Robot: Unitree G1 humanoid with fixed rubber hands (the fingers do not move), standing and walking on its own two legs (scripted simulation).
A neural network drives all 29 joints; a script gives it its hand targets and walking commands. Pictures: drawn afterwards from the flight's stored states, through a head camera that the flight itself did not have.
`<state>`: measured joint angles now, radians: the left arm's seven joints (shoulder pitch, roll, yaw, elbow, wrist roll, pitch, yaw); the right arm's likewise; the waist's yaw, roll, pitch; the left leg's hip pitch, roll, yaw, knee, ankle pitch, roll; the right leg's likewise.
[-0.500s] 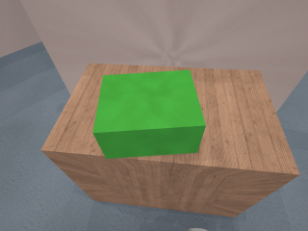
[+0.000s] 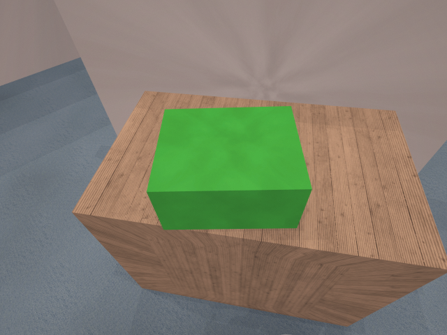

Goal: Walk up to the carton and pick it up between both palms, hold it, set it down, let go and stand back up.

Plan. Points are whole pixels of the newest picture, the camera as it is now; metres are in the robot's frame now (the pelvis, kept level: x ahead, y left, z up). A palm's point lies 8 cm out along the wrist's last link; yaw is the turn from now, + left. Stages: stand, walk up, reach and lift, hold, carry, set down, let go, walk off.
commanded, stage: walk up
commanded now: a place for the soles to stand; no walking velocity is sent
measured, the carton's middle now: (228, 166) +0.47 +0.02 -0.03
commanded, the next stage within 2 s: reach and lift in 0.04 s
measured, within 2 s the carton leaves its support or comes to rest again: neither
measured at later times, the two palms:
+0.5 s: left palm out of the picture +0.12 +0.21 -0.10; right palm out of the picture +0.12 -0.26 -0.11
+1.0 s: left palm (117, 329) +0.14 +0.22 -0.07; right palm out of the picture +0.12 -0.24 -0.08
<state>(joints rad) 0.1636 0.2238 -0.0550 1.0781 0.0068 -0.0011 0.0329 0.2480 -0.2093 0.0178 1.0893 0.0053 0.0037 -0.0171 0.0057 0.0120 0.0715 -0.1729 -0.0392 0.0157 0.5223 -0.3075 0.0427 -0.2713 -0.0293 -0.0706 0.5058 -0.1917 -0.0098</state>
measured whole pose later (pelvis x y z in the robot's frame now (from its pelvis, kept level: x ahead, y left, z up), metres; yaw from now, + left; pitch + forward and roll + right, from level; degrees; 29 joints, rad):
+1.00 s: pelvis -0.02 -0.06 -0.01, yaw +0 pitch -8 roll +0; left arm 0.18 0.30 0.12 0.39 -0.01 0.37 -0.07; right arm 0.29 -0.08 0.04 0.42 0.01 0.14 -0.08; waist 0.01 -0.04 0.13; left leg -0.13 0.04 0.00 0.61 -0.34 -0.03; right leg -0.22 0.04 -0.11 0.58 -0.23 -0.08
